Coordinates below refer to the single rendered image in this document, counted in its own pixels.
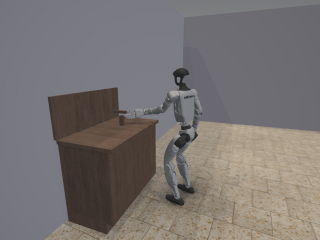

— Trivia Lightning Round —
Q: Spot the robot right forearm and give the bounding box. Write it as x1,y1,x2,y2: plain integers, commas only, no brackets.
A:
191,112,203,130

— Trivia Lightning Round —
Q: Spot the robot left forearm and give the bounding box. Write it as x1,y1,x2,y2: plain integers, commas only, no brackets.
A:
143,106,163,115

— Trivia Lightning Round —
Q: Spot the counter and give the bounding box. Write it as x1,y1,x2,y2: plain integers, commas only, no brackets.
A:
48,87,159,235

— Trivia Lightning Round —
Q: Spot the robot right upper arm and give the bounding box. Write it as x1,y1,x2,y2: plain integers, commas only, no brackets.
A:
191,89,203,115

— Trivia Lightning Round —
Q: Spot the right robot foot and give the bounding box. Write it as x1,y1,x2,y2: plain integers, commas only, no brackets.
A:
177,184,195,194

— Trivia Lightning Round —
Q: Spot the robot left upper arm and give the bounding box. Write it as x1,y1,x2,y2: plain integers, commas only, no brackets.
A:
159,90,180,113

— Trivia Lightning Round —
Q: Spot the left robot hand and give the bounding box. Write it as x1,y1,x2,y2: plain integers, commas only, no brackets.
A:
126,109,144,119

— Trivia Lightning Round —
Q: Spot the right robot shin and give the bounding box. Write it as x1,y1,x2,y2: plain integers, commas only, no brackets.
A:
176,155,191,188

